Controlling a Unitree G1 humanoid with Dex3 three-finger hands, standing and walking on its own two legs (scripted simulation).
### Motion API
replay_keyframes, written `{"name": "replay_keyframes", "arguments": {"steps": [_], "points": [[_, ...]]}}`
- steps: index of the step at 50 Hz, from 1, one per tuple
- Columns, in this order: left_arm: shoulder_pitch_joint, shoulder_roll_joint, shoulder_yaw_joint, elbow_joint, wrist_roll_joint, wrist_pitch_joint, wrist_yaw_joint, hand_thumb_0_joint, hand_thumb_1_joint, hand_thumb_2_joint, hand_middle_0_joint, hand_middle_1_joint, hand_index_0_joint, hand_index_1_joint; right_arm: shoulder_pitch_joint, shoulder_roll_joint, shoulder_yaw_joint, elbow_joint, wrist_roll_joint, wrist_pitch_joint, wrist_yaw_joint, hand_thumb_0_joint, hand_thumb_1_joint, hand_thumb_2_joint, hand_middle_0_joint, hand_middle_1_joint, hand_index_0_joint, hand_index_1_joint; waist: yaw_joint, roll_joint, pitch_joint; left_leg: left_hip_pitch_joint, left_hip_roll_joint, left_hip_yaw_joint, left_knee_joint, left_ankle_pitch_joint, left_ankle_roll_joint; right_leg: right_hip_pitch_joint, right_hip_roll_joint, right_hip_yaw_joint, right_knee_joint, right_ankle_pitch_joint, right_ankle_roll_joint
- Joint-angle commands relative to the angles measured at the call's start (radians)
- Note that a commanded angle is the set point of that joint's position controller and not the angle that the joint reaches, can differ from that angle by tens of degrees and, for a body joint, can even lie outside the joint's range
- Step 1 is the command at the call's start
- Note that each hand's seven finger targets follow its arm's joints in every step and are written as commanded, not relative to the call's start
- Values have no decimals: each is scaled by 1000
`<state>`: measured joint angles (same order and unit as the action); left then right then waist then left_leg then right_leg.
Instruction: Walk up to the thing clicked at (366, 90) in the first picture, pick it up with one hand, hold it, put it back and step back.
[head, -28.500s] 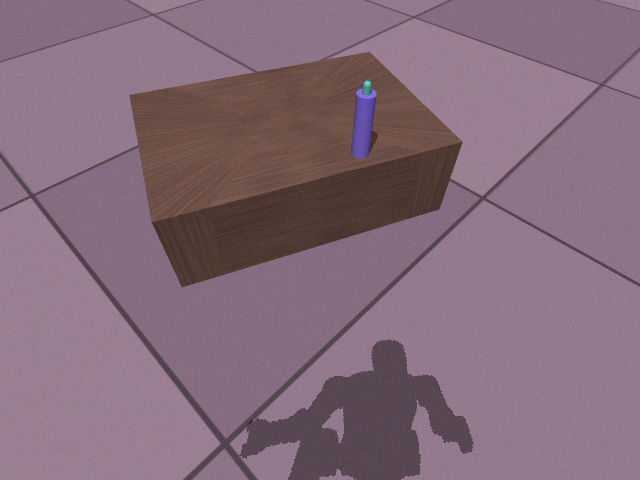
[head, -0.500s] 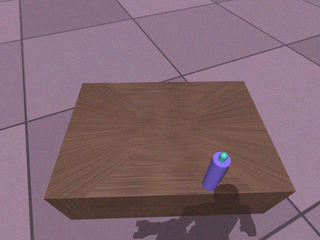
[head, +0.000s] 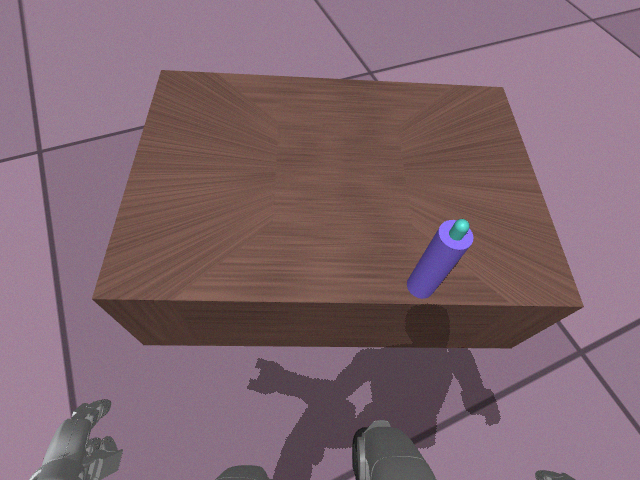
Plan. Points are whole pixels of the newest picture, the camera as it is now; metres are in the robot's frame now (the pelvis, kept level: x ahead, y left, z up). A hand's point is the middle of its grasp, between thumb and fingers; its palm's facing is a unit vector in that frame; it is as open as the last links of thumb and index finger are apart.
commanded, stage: step back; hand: right
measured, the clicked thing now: (439, 258) +0.51 -0.26 -0.25
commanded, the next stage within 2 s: none
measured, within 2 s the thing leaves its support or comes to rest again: neither
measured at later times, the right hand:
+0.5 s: hand out of the picture +0.01 -0.25 -0.14, palm faces +0.07 +0.94 -0.33, open 7.4 cm
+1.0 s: hand out of the picture -0.15 -0.24 -0.11, palm faces +0.01 +0.89 -0.46, open 7.4 cm
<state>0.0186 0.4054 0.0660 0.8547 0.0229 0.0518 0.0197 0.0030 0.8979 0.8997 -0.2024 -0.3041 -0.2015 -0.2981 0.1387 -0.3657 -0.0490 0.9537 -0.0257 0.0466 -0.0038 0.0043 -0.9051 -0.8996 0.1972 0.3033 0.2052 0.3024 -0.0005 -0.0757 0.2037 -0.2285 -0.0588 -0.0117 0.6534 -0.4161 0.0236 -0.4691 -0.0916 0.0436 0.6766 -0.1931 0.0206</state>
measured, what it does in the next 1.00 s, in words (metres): walks backwards: right foot, then left foot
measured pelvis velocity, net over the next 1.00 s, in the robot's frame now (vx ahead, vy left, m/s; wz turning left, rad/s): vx -0.23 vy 0.03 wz -0.09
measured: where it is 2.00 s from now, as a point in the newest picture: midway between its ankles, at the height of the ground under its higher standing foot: outside the picture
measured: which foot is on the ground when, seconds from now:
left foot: down 0.00-0.40, up 0.42-0.72, down 0.74-1.00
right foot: up 0.00-0.34, down 0.36-0.76, up 0.78-1.00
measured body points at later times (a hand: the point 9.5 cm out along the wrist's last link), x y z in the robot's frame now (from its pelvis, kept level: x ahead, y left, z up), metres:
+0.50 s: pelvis -0.09 +0.01 +0.02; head -0.03 -0.01 +0.46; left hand +0.03 +0.31 -0.09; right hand +0.00 -0.30 -0.12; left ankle -0.10 +0.13 -0.66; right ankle -0.07 -0.09 -0.72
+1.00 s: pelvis -0.23 +0.03 +0.02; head -0.17 +0.07 +0.46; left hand -0.13 +0.35 -0.12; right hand -0.15 -0.29 -0.08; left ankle -0.17 +0.15 -0.72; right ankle -0.30 -0.13 -0.62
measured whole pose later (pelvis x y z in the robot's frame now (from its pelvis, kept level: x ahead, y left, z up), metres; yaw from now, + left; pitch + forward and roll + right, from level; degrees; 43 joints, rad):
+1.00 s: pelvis -0.23 +0.03 +0.02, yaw -5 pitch -1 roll -1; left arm 0.20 0.42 0.10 0.82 0.03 0.08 0.00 0.00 0.90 0.90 -0.20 -0.30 -0.20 -0.30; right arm 0.17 -0.35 -0.04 0.85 -0.04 0.02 -0.01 0.01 -0.90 -0.90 0.20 0.30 0.21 0.30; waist 0.03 -0.07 0.15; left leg -0.32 0.03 -0.01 0.54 -0.21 0.01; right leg -0.43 0.12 0.19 1.20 -0.45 0.03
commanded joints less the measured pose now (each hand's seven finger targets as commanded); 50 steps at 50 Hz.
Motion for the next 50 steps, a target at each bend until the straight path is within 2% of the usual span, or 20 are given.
{"name": "replay_keyframes", "arguments": {"steps": [1,2,5,13,16,18,19,20,21,25,30,33,36,37,38,39,40,42,44,50], "points": [[28,156,51,-81,-7,1,33,0,900,900,-200,-300,-200,-300,48,-404,-100,-105,-26,-26,-5,0,-900,-900,200,300,200,300,-56,366,-249,31,440,-491,-316,669,186,-26,210,147,367,-484,-26],[-2,183,55,-70,2,1,34,0,900,900,-200,-300,-200,-300,10,-369,-99,-104,-19,-28,-10,0,-900,-900,200,300,200,300,-45,321,-198,-49,429,-453,-339,572,209,-11,191,175,469,-425,-29],[101,151,49,-53,-23,-1,18,0,900,900,-200,-300,-200,-300,-71,-227,-60,-124,-19,-31,-27,0,-900,-900,200,300,200,300,47,239,-169,123,216,-144,-227,759,30,-121,214,177,486,-234,-49],[98,125,44,-89,1,-31,9,0,900,900,-200,-300,-200,-300,45,-235,-77,-141,5,-25,-34,0,-900,-900,200,300,200,300,-36,209,-264,304,292,-178,-127,717,178,17,130,45,66,-260,-7],[167,128,54,-52,9,-39,4,0,900,900,-200,-300,-200,-300,3,-248,-76,-162,14,-15,-26,0,-900,-900,200,300,200,300,-10,199,-262,162,276,-170,-88,576,157,184,124,-10,-153,-128,-32],[208,148,60,-35,20,-50,5,0,900,900,-200,-300,-200,-300,-21,-219,-64,-171,30,-13,-22,0,-900,-900,200,300,200,300,13,128,-294,58,229,-139,-15,462,96,324,86,55,-282,144,-60],[202,207,75,-44,28,-57,6,0,900,900,-200,-300,-200,-300,-30,-193,-52,-187,39,-16,-20,0,-900,-900,200,300,200,300,10,-15,-304,-82,145,-107,69,326,53,399,-31,226,-258,303,-109],[149,269,84,-64,10,-49,1,0,900,900,-200,-300,-200,-300,-52,-174,-46,-187,42,-12,-25,0,-900,-900,200,300,200,300,31,-169,-235,-131,-20,-35,230,10,-1,273,-192,414,-308,377,-264],[123,283,86,-97,18,-51,1,0,900,900,-200,-300,-200,-300,-39,-198,-58,-172,34,-3,-34,0,-900,-900,200,300,200,300,45,-197,-186,-110,-22,-81,431,-245,-20,158,-289,521,-342,387,-346],[88,168,69,-131,4,-46,10,0,900,900,-200,-300,-200,-300,26,-203,-46,-140,35,-12,-27,0,-900,-900,200,300,200,300,9,-31,-214,-198,-66,-143,534,-133,-25,272,-127,229,-251,501,-247],[157,163,68,-151,20,-29,12,0,900,900,-200,-300,-200,-300,28,-184,-30,-164,28,-26,-40,0,-900,-900,200,300,200,300,53,-88,-270,-254,-16,-82,275,-113,-54,460,-95,190,-194,483,-235],[138,178,70,-169,14,-17,9,0,900,900,-200,-300,-200,-300,81,-187,-39,-152,18,-32,-37,0,-900,-900,200,300,200,300,33,-152,-299,-155,33,-33,39,-69,-43,452,-114,203,-163,416,-220],[81,190,63,-186,3,1,-1,0,900,900,-200,-300,-200,-300,158,-192,-60,-114,0,-38,-28,0,-900,-900,200,300,200,300,-17,-98,-301,38,22,15,-225,210,-13,280,-70,168,-92,197,-149],[107,158,53,-188,3,7,-3,0,900,900,-200,-300,-200,-300,139,-234,-74,-122,-18,-41,-26,0,-900,-900,200,300,200,300,-11,19,-279,81,118,-138,-269,206,17,131,-8,149,-26,28,-104],[124,115,49,-191,-2,6,-4,0,900,900,-200,-300,-200,-300,95,-327,-92,-142,-33,-42,-23,0,-900,-900,200,300,200,300,-5,264,-256,123,346,-438,-348,287,102,-71,162,68,175,-304,-56],[63,168,77,-188,9,7,10,0,900,900,-200,-300,-200,-300,51,-395,-103,-165,-22,-40,-14,0,-900,-900,200,300,200,300,-44,291,-214,-115,485,-545,-384,260,244,10,206,112,391,-463,-28],[52,195,86,-176,18,6,11,0,900,900,-200,-300,-200,-300,-4,-388,-104,-181,-21,-48,-19,0,-900,-900,200,300,200,300,-39,285,-165,-223,506,-590,-418,205,284,51,196,173,540,-438,-29],[133,176,88,-135,0,7,0,0,900,900,-200,-300,-200,-300,-92,-290,-71,-195,-32,-55,-24,0,-900,-900,200,300,200,300,42,192,-161,-126,362,-323,-331,373,210,-11,214,201,626,-322,-31],[203,171,90,-110,-4,7,-8,0,900,900,-200,-300,-200,-300,-79,-239,-65,-195,-22,-58,-27,0,-900,-900,200,300,200,300,72,179,-163,-45,266,-203,-297,406,147,-48,230,181,631,-242,-26],[185,149,71,-121,10,-9,-9,0,900,900,-200,-300,-200,-300,52,-247,-79,-193,-2,-53,-31,0,-900,-900,200,300,200,300,-22,246,-262,257,312,-202,-200,523,223,-78,167,126,371,-304,41]]}}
